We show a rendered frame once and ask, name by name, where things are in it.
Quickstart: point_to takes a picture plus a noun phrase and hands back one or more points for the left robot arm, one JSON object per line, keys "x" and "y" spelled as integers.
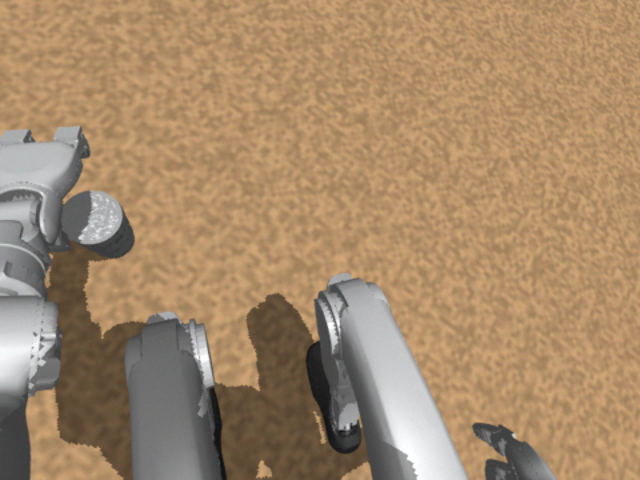
{"x": 30, "y": 340}

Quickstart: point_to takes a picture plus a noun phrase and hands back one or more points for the right robot hand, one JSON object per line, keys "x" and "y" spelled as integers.
{"x": 524, "y": 463}

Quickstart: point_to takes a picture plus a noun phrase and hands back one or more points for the left robot hand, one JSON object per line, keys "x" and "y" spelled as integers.
{"x": 55, "y": 165}

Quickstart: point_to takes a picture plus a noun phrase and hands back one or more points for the right robot foot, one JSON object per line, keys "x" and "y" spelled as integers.
{"x": 340, "y": 440}

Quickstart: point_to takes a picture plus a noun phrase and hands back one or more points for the cup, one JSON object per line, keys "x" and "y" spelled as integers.
{"x": 95, "y": 220}

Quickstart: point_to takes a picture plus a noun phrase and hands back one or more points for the left robot foot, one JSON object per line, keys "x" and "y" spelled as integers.
{"x": 217, "y": 433}

